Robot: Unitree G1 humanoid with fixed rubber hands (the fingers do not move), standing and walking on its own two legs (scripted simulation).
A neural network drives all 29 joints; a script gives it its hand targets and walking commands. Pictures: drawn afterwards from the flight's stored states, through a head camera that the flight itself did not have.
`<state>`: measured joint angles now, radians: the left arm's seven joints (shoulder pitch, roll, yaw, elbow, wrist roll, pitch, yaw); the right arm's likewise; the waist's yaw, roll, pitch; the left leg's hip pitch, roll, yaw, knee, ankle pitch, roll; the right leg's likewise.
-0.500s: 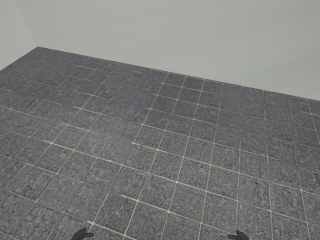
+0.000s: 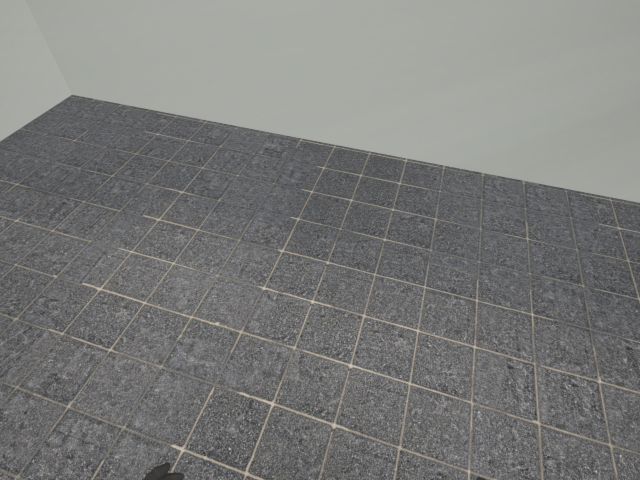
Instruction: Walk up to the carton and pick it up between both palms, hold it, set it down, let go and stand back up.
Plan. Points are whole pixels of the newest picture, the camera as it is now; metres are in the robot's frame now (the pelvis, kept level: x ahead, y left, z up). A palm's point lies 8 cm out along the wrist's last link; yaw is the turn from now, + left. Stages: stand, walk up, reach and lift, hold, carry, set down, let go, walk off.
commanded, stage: stand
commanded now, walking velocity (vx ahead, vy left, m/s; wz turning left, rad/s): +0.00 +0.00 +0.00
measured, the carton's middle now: out of the picture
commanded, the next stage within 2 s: walk up in 0.88 s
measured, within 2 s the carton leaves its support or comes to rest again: neither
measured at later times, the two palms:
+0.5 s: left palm out of the picture +0.06 +0.23 -0.12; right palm out of the picture +0.05 -0.23 -0.12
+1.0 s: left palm out of the picture +0.00 +0.23 -0.13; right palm out of the picture -0.01 -0.22 -0.13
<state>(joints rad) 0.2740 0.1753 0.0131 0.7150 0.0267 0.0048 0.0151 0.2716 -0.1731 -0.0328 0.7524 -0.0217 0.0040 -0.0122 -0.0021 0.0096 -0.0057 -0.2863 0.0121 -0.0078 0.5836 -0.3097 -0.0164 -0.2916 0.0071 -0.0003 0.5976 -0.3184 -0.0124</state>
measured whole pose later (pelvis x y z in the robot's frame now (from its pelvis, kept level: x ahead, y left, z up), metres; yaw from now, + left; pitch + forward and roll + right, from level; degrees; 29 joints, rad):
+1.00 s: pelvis -0.01 +0.00 +0.01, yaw +0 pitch -1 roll +0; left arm 0.31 0.16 0.02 1.02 0.01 -0.01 0.03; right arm 0.31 -0.14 -0.04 1.04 -0.01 0.00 -0.03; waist 0.00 0.00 0.03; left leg -0.19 0.01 -0.01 0.45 -0.23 -0.01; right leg -0.19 0.01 0.01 0.45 -0.24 -0.01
